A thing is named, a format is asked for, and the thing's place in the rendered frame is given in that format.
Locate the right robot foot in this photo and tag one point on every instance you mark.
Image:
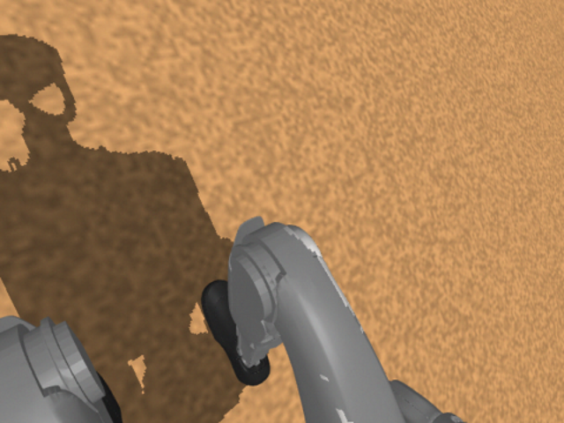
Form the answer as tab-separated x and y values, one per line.
217	314

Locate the right robot hand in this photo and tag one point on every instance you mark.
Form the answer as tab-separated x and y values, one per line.
415	408

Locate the left robot foot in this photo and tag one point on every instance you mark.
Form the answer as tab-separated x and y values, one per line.
110	403

